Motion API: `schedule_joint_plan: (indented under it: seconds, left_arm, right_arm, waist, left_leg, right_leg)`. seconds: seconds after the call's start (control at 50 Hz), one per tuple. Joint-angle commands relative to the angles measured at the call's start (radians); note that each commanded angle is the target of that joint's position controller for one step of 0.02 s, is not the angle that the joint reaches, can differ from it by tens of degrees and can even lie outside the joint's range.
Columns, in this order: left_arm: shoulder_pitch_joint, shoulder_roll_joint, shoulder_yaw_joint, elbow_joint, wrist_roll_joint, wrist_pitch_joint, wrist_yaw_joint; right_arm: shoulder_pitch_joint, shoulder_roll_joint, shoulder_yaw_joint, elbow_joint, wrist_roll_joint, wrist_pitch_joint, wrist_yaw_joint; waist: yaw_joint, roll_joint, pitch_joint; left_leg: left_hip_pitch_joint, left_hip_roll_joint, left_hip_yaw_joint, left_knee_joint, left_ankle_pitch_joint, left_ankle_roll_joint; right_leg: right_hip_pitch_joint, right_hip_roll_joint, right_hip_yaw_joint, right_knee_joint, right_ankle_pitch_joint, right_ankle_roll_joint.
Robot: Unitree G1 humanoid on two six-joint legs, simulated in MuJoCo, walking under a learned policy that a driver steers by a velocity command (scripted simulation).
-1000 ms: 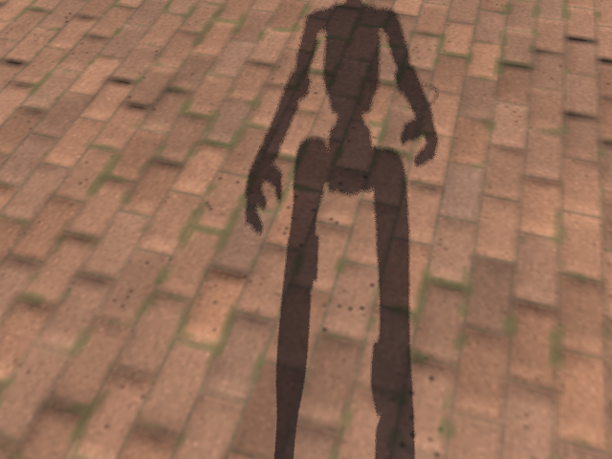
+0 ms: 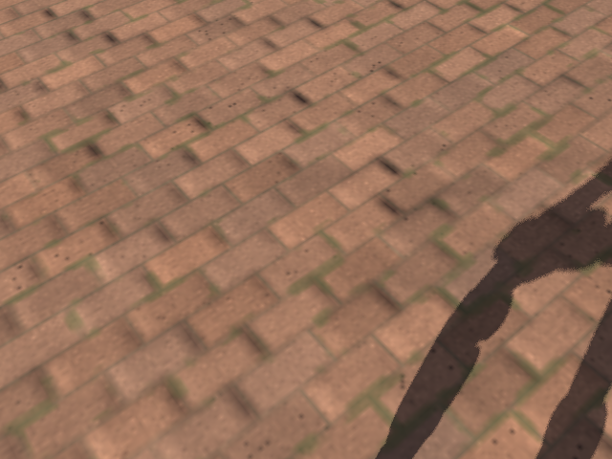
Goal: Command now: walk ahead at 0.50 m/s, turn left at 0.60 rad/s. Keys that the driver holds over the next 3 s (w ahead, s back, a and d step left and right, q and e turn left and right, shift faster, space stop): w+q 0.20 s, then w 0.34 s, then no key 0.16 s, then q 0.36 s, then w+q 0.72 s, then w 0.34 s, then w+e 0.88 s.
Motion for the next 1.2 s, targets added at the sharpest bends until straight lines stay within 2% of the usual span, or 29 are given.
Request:
schedule_joint_plan:
  seconds: [0.02, 0.08, 0.12, 0.16, 0.18, 0.2, 0.22, 0.24, 0.26, 0.28, 0.34, 0.44, 0.54, 0.6, 0.66, 0.7, 0.72, 0.74, 0.76, 0.78, 0.82, 0.84, 0.86, 0.9, 0.98, 1.06, 1.14, 1.18, 1.2]
  left_arm:
    - [-0.031, 0.124, 0.025, -0.052, -0.001, -0.017, 0.003]
    - [0.012, 0.151, 0.032, -0.027, -0.001, -0.007, 0.011]
    - [0.030, 0.174, 0.036, -0.012, 0.000, 0.007, 0.017]
    - [0.037, 0.204, 0.040, -0.004, 0.001, 0.026, 0.023]
    - [0.025, 0.205, 0.037, -0.014, -0.001, 0.034, 0.024]
    - [0.046, 0.154, 0.022, -0.058, -0.007, 0.031, 0.016]
    - [0.024, 0.098, 0.013, -0.131, -0.002, 0.026, 0.000]
    - [-0.084, 0.163, 0.023, -0.144, 0.008, 0.023, 0.000]
    - [-0.105, 0.127, 0.011, -0.144, -0.009, 0.013, -0.003]
    - [-0.081, 0.111, 0.004, -0.123, -0.009, 0.008, -0.003]
    - [-0.012, 0.100, 0.003, -0.083, 0.027, 0.052, -0.013]
    - [-0.151, 0.081, 0.005, -0.110, 0.021, 0.067, -0.027]
    - [-0.300, 0.070, 0.002, -0.148, 0.013, 0.060, -0.028]
    - [-0.358, 0.041, -0.010, -0.162, 0.012, 0.049, -0.026]
    - [-0.302, 0.050, -0.010, -0.139, 0.013, 0.033, -0.016]
    - [-0.111, 0.089, 0.005, -0.069, 0.017, 0.014, 0.000]
    - [0.003, 0.115, 0.011, -0.034, 0.028, -0.004, 0.011]
    - [0.114, 0.215, 0.032, -0.022, 0.044, -0.010, 0.021]
    - [0.098, 0.216, 0.037, -0.023, 0.002, 0.007, 0.009]
    - [0.024, 0.176, 0.030, -0.053, -0.026, 0.017, 0.002]
    - [-0.145, 0.064, -0.004, -0.075, -0.018, 0.027, 0.015]
    - [-0.163, 0.046, -0.012, -0.069, -0.015, 0.029, 0.025]
    - [-0.165, 0.057, -0.009, -0.063, -0.008, 0.033, 0.030]
    - [-0.163, 0.082, -0.001, -0.057, 0.002, 0.035, 0.031]
    - [-0.193, 0.098, 0.008, -0.058, 0.007, 0.052, 0.034]
    - [-0.178, 0.131, 0.023, -0.053, 0.010, 0.072, 0.030]
    - [-0.181, 0.183, 0.046, -0.062, 0.008, 0.088, 0.015]
    - [-0.205, 0.173, 0.050, -0.068, 0.004, 0.095, 0.012]
    - [-0.215, 0.127, 0.041, -0.073, 0.011, 0.101, 0.005]
  right_arm:
    - [-0.109, -0.001, 0.014, -0.095, 0.002, -0.016, 0.018]
    - [-0.167, -0.011, 0.015, -0.118, -0.006, -0.014, 0.022]
    - [-0.160, -0.024, 0.009, -0.121, -0.013, -0.012, 0.015]
    - [-0.032, -0.052, -0.008, -0.087, -0.019, -0.018, 0.000]
    - [0.135, -0.079, -0.026, -0.031, -0.026, -0.027, -0.013]
    - [0.266, -0.178, -0.059, -0.005, -0.033, -0.025, -0.031]
    - [0.223, -0.258, -0.078, -0.030, 0.006, -0.016, -0.042]
    - [0.255, -0.228, -0.072, -0.032, 0.017, -0.008, -0.053]
    - [0.218, -0.174, -0.058, -0.004, 0.020, -0.013, -0.065]
    - [0.183, -0.117, -0.041, 0.009, 0.021, -0.023, -0.068]
    - [0.123, -0.062, -0.016, 0.020, 0.025, -0.056, -0.065]
    - [0.210, -0.087, -0.021, 0.081, 0.031, -0.076, -0.056]
    - [0.293, -0.082, -0.015, 0.131, 0.031, -0.083, -0.061]
    - [0.330, -0.061, -0.003, 0.168, 0.023, -0.081, -0.072]
    - [0.326, -0.072, 0.002, 0.195, 0.016, -0.079, -0.084]
    - [0.283, -0.099, -0.003, 0.201, 0.019, -0.081, -0.092]
    - [0.270, -0.096, -0.001, 0.197, 0.035, -0.086, -0.091]
    - [0.320, -0.035, 0.014, 0.166, 0.056, -0.095, -0.093]
    - [0.450, -0.013, 0.009, 0.195, 0.086, -0.081, -0.100]
    - [0.382, -0.083, -0.008, 0.205, 0.044, -0.063, -0.107]
    - [0.279, -0.057, -0.010, 0.186, 0.019, -0.040, -0.095]
    - [0.257, -0.045, -0.012, 0.179, 0.008, -0.022, -0.086]
    - [0.280, -0.026, -0.011, 0.188, 0.001, -0.004, -0.077]
    - [0.287, -0.006, -0.012, 0.179, 0.009, 0.016, -0.067]
    - [0.193, 0.001, -0.010, 0.130, 0.005, 0.043, -0.055]
    - [0.101, -0.007, -0.006, 0.080, 0.006, 0.052, -0.039]
    - [0.078, -0.032, -0.015, 0.045, 0.005, 0.044, -0.018]
    - [0.176, -0.027, -0.021, 0.081, 0.008, 0.031, -0.013]
    - [0.280, -0.054, -0.032, 0.124, 0.009, 0.019, -0.023]
  waist:
    - [-0.009, -0.140, 0.028]
    - [0.003, -0.137, 0.044]
    - [-0.010, -0.143, 0.025]
    - [-0.069, -0.151, -0.065]
    - [-0.145, -0.110, -0.160]
    - [-0.184, 0.028, -0.286]
    - [-0.123, 0.218, -0.366]
    - [-0.177, 0.047, -0.315]
    - [-0.140, 0.004, -0.193]
    - [-0.089, -0.038, -0.110]
    - [-0.012, -0.020, -0.082]
    - [-0.044, -0.019, 0.003]
    - [-0.093, -0.007, 0.028]
    - [-0.108, -0.009, 0.047]
    - [-0.080, 0.029, 0.012]
    - [0.007, 0.031, -0.062]
    - [0.061, -0.003, -0.124]
    - [0.064, -0.167, -0.271]
    - [0.010, -0.288, -0.461]
    - [0.005, -0.125, -0.387]
    - [-0.048, -0.079, -0.138]
    - [-0.062, -0.103, -0.082]
    - [-0.075, -0.123, -0.071]
    - [-0.090, -0.131, -0.095]
    - [-0.084, -0.175, -0.078]
    - [-0.047, -0.176, -0.082]
    - [-0.035, -0.185, -0.079]
    - [-0.085, -0.119, -0.057]
    - [-0.124, 0.023, -0.029]
  left_leg:
    - [0.042, 0.010, 0.056, -0.166, 0.100, 0.009]
    - [0.076, -0.003, 0.103, -0.269, 0.042, 0.041]
    - [0.132, -0.047, 0.139, -0.313, -0.057, 0.076]
    - [0.297, -0.125, 0.160, -0.354, -0.151, 0.125]
    - [0.516, -0.154, 0.142, -0.426, -0.122, 0.157]
    - [0.819, 0.047, -0.149, -0.472, -0.301, 0.231]
    - [1.004, 0.300, -0.689, -0.609, -0.256, 0.347]
    - [0.976, 0.295, -0.633, -0.644, -0.075, 0.339]
    - [0.861, 0.272, -0.466, -0.634, 0.070, 0.320]
    - [0.718, 0.219, -0.367, -0.647, 0.206, 0.273]
    - [0.544, 0.126, -0.228, -0.704, 0.318, 0.222]
    - [0.545, 0.095, -0.177, -0.802, 0.242, 0.202]
    - [0.657, 0.094, -0.147, -0.798, 0.304, 0.167]
    - [0.683, 0.080, -0.088, -0.723, 0.597, 0.137]
    - [0.702, 0.085, -0.085, -0.616, 0.816, 0.101]
    - [0.727, 0.067, -0.089, -0.419, 0.908, 0.073]
    - [0.627, 0.027, -0.080, -0.250, 0.738, 0.056]
    - [0.407, -0.073, -0.036, 0.070, 0.189, 0.028]
    - [0.259, -0.209, -0.056, 0.335, -0.503, 0.005]
    - [0.234, -0.161, -0.115, 0.386, -0.437, 0.003]
    - [0.195, -0.074, -0.073, 0.305, -0.357, -0.011]
    - [0.218, -0.049, -0.065, 0.250, -0.324, -0.021]
    - [0.268, -0.059, -0.035, 0.251, -0.296, -0.032]
    - [0.293, -0.067, -0.014, 0.230, -0.277, -0.044]
    - [0.257, -0.022, 0.017, 0.055, -0.209, -0.047]
    - [0.292, -0.014, 0.059, -0.098, -0.207, -0.039]
    - [0.377, -0.028, 0.107, -0.245, -0.301, 0.008]
    - [0.560, -0.066, 0.116, -0.411, -0.289, 0.057]
    - [0.635, -0.019, -0.018, -0.574, -0.423, 0.099]
  right_leg:
    - [-0.045, -0.238, 0.052, -0.116, 0.372, -0.099]
    - [0.030, -0.268, 0.015, -0.086, 0.445, -0.085]
    - [0.094, -0.280, -0.022, 0.011, 0.681, -0.072]
    - [0.117, -0.282, -0.054, 0.258, 0.934, -0.065]
    - [0.027, -0.262, -0.078, 0.487, 0.858, -0.044]
    - [-0.256, -0.218, -0.085, 0.813, 0.490, -0.002]
    - [-0.610, -0.013, 0.014, 1.128, -0.295, 0.052]
    - [-0.709, -0.044, 0.170, 1.157, -0.230, 0.043]
    - [-0.710, -0.095, 0.183, 1.099, -0.139, 0.032]
    - [-0.640, -0.127, 0.184, 0.984, -0.106, 0.026]
    - [-0.478, -0.143, 0.183, 0.859, -0.084, 0.037]
    - [-0.594, -0.146, 0.164, 0.685, 0.096, 0.054]
    - [-0.660, -0.119, 0.153, 0.506, 0.233, 0.045]
    - [-0.594, -0.067, 0.109, 0.388, 0.247, 0.022]
    - [-0.440, -0.001, 0.096, 0.312, 0.202, -0.023]
    - [-0.256, 0.038, 0.106, 0.211, 0.216, -0.060]
    - [-0.048, -0.034, 0.157, 0.140, 0.459, -0.083]
    - [0.251, -0.322, 0.391, 0.263, 1.044, -0.168]
    - [0.396, -0.506, 0.630, 0.268, 1.367, -0.330]
    - [0.252, -0.457, 0.552, 0.205, 1.238, -0.318]
    - [-0.014, -0.357, 0.370, 0.081, 0.853, -0.242]
    - [-0.107, -0.315, 0.308, 0.035, 0.753, -0.213]
    - [-0.178, -0.291, 0.256, 0.015, 0.714, -0.204]
    - [-0.226, -0.282, 0.198, 0.002, 0.662, -0.216]
    - [-0.259, -0.278, 0.140, -0.038, 0.311, -0.204]
    - [-0.238, -0.308, 0.132, -0.030, 0.117, -0.197]
    - [-0.256, -0.359, 0.180, -0.069, -0.335, -0.156]
    - [-0.368, -0.321, 0.119, 0.017, -0.450, -0.092]
    - [-0.455, -0.244, 0.030, 0.229, -0.479, -0.042]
